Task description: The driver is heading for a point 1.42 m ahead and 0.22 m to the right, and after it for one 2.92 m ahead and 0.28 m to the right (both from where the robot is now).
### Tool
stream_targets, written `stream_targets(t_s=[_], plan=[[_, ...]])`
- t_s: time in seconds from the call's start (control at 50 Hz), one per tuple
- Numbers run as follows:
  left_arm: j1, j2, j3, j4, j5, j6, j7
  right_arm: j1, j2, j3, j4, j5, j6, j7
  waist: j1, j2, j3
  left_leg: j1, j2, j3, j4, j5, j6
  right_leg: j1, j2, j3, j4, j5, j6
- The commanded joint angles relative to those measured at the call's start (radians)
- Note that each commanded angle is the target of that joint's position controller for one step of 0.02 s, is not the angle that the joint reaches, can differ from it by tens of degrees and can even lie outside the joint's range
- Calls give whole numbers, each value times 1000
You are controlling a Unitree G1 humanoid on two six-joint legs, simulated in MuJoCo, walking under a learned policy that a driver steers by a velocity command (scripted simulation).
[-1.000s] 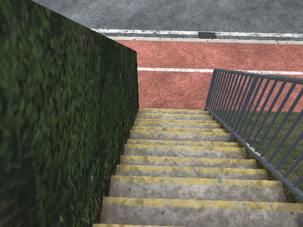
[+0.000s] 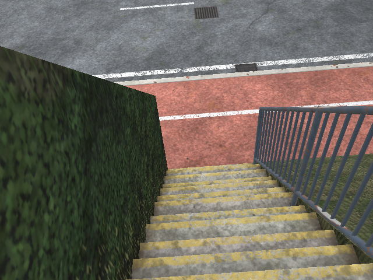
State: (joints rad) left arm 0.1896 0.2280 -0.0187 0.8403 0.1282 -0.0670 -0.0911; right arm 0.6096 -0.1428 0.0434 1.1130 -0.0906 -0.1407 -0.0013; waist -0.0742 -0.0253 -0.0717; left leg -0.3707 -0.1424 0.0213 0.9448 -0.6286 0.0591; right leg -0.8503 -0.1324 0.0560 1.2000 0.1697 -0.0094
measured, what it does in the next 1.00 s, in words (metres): goes down: right foot 0.21 m lower, then left foot 0.21 m lower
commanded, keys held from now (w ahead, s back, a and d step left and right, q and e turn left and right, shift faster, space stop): w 1.00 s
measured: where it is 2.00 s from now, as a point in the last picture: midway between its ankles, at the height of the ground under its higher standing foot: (219, 258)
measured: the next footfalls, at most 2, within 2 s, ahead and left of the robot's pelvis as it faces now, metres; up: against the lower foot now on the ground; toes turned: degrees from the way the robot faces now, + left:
right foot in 0.14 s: +0.18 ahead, -0.14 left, -0.21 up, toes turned -5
left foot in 0.66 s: +0.42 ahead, +0.02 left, -0.42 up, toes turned +4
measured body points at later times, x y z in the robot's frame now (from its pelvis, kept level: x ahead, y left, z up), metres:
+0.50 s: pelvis +0.24 -0.08 -0.23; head +0.24 -0.10 +0.22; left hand +0.07 +0.09 -0.36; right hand +0.35 -0.29 -0.37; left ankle +0.43 +0.08 -0.88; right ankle +0.14 -0.14 -0.88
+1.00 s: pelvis +0.53 -0.10 -0.49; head +0.53 -0.13 -0.04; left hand +0.64 +0.13 -0.61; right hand +0.43 -0.27 -0.65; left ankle +0.39 +0.02 -1.09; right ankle +0.66 -0.21 -1.21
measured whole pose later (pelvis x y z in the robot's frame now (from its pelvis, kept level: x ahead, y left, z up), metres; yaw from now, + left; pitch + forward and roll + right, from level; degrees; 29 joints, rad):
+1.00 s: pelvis +0.53 -0.10 -0.49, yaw +2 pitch +2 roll +6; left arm 0.20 0.21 -0.03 0.92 0.10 -0.06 -0.07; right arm 0.56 -0.11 0.07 1.07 -0.08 -0.12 0.02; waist -0.09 -0.02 -0.06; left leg -0.39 -0.07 0.08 1.28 -0.88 0.03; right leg -0.58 -0.13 0.00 0.61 0.35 0.00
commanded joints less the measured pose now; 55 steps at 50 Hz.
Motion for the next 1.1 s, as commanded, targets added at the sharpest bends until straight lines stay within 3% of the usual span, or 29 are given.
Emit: stream_targets(t_s=[0.02, 0.06, 0.1, 0.12, 0.14, 0.16, 0.18, 0.2, 0.24, 0.26, 0.3, 0.34, 0.4, 0.5, 0.6, 0.62, 0.64, 0.66, 0.7, 0.74, 0.78, 0.84, 0.9, 0.98, 1.0, 1.04, 1.06, 1.08, 1.1], plan=[[30, 72, -12, -41, -8, 5, 18, -35, -79, -3, -92, 45, -50, -62, 1, -40, 134, -451, 107, -115, 23, 101, 93, 423, -17, -66, -569, 420, 17], [71, 46, -8, -30, -32, 39, 1, -26, -221, -26, -75, 18, -10, -18, 49, 76, 175, -542, 184, -256, 38, 35, 154, 628, 61, -160, -545, 179, 36], [213, 103, 16, 16, 17, 42, 1, -88, -231, -30, -106, -15, 22, 33, 123, 71, 139, -482, 263, -385, 199, 270, 152, 728, 41, -129, -451, 245, -27], [344, 171, 49, 61, -9, 37, 9, -119, -203, -29, -85, -1, 33, 54, 178, 19, 176, -345, 287, -450, 393, 250, 108, 686, -56, 1, -798, 255, -86], [490, 227, 92, 136, -62, 2, 27, -40, -214, -48, -48, 42, 59, 79, 234, -130, 121, -196, 148, -275, 710, 216, 61, 821, 13, -91, -1146, 137, -116], [665, 324, 114, 197, -54, -4, 18, 148, -106, -37, -26, 10, 56, 137, 175, -284, -181, -597, -25, -158, 1239, -142, 25, 1435, -169, -7, -478, 897, -312], [638, 340, 126, 204, -49, -4, -6, 98, -125, -53, -106, 46, 51, 143, 147, -173, -185, -888, -28, -125, 1396, -112, 27, 1443, -220, 181, -469, 973, -375], [555, 288, 128, 204, 6, -2, 0, -38, -89, -34, -188, 53, 44, 121, 185, -39, -97, -1071, 42, -188, 1235, 58, 45, 1363, -253, 232, -531, 518, -340], [471, 147, 81, 258, 3, 1, -2, -96, -52, -18, -228, 38, 61, 80, 99, 7, 91, -1171, 224, -256, 1127, 330, 60, 959, -342, 449, -698, -268, -376], [388, -61, 15, 250, 16, -15, 21, -120, 22, 10, -215, 13, 75, 71, 43, 82, 214, -1128, 320, -295, 767, 623, 70, 714, -272, 334, -751, -287, -287], [362, -137, -17, 283, -20, -64, 72, -90, -3, 5, -175, 17, 99, 101, 28, 71, 235, -849, 300, -171, 446, 942, 63, 327, -136, 169, -750, -331, -273], [349, -33, -30, 289, -8, -98, 79, -204, -22, 6, -180, -2, 94, 140, 20, -68, 187, -514, 266, -80, 493, 1077, 25, 36, -24, 98, -713, -561, -238], [310, 60, -35, 255, -29, -135, 115, -379, -142, -23, -218, -27, 64, 125, 60, 46, 115, -344, 212, -69, 82, 1324, 17, 86, 20, 25, -566, -526, -196], [554, 43, -44, 306, -43, -76, 129, -480, -113, 15, -219, -25, 90, 115, 175, -22, 211, -578, 209, -106, -221, 1133, -53, 548, -67, 252, -359, -555, -269], [396, 63, -7, 240, -68, -41, 104, -542, -143, 9, -254, -21, 84, 118, 178, 13, 209, -345, 215, -75, -580, 765, -30, 601, -13, 274, -157, -364, -225], [333, 103, -8, 261, 21, -46, 53, -161, -169, -15, -119, -43, 73, 107, 15, -64, 118, 210, 128, 50, -168, 879, -35, 251, 18, 190, 47, -100, -224], [376, 72, 4, 257, -33, -46, 37, -77, -233, -48, -79, 5, 61, 93, 5, 152, 144, 329, 149, 25, -606, 826, -19, 267, 75, 130, 164, -227, -163], [347, 171, 33, 269, -24, -31, 9, 143, -251, -74, -9, 11, 59, 83, -97, 227, 127, 571, 137, 64, -779, 932, 25, 213, 150, 63, 467, -280, -143], [351, 109, 67, 161, -73, -23, -46, 183, -344, -119, -16, -11, 67, 91, -28, 206, -160, 1066, 453, -226, -267, 1533, 333, -335, 240, -58, 1040, -981, -78], [165, 28, 29, 30, -85, -38, -24, 57, -208, -90, -32, -18, 62, 77, 0, 29, -20, 786, 569, -398, -368, 990, 367, -557, 104, 37, 779, -777, -72], [174, -11, 20, 76, -29, -23, 24, -212, 67, -1, -95, 4, 34, 42, 133, -70, 176, 111, 442, -273, -412, 791, 251, -292, -58, 98, 176, -384, -75], [330, -77, -11, 176, -27, -5, -4, -185, -97, -21, -87, 5, -1, 27, 177, 135, 107, -527, 224, -42, -296, 722, 216, 446, 39, -108, 89, 66, -9], [128, 34, -6, 104, -12, -7, 24, -62, -38, 9, -71, 37, -26, -31, 28, -5, 84, -239, 216, -106, -45, 285, 112, 218, -29, 3, -486, 457, 1], [71, 82, 6, 57, -21, 20, 26, -149, -173, -10, -123, 13, 6, 23, 76, 21, 168, -337, 289, -238, 106, 173, 120, 505, 3, -64, -669, 159, 16], [32, 99, 19, 44, -26, 17, 19, -144, -169, -7, -124, 17, 19, 26, 69, 17, 177, -227, 312, -312, 160, 230, 129, 507, -1, -58, -824, 94, -7], [507, 196, 78, 199, -59, -28, 44, -128, -237, -26, -59, -10, 72, 90, 239, -42, 82, -342, 287, -330, 582, 278, 73, 983, -13, -60, -900, 233, -96], [727, 309, 125, 262, -39, -33, 42, 32, -189, -45, -37, 16, 63, 134, 279, -378, -120, -505, 38, -146, 1198, -165, -18, 1336, -126, 15, -626, 858, -278], [600, 359, 131, 241, -34, -22, 7, 93, -147, -58, -87, 51, 65, 151, 141, -285, -216, -799, 19, -67, 1331, -189, -16, 1459, -226, 145, -481, 1040, -364], [587, 359, 150, 242, -5, -10, 0, -58, -169, -57, -176, 72, 67, 138, 225, -137, -161, -1008, 40, -56, 1332, -168, -36, 1435, -271, 259, -538, 775, -401]])
Keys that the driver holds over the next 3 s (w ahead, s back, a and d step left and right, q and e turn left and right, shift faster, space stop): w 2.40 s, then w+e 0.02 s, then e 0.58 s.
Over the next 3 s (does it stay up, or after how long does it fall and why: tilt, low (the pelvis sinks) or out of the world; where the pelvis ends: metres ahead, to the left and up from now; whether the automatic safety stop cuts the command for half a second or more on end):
stays up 1.37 -0.12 -1.25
